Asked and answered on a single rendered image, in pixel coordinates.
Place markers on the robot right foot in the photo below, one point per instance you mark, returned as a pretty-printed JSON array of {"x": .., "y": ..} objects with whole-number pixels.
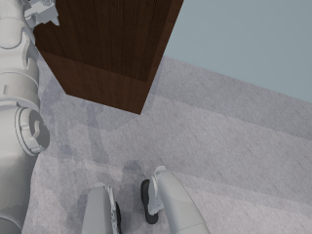
[{"x": 150, "y": 218}]

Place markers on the robot left forearm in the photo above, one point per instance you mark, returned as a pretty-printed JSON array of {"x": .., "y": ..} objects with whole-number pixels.
[{"x": 19, "y": 72}]

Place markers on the cupboard door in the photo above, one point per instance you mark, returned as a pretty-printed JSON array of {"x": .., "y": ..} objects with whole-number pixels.
[{"x": 120, "y": 36}]

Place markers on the robot right thigh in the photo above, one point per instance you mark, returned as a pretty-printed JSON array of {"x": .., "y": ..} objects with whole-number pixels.
[{"x": 182, "y": 214}]

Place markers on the left robot hand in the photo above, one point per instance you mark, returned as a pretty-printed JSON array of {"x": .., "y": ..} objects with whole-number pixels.
[{"x": 32, "y": 12}]

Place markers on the robot left upper arm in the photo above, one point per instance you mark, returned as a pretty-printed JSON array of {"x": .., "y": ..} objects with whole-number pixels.
[{"x": 23, "y": 136}]

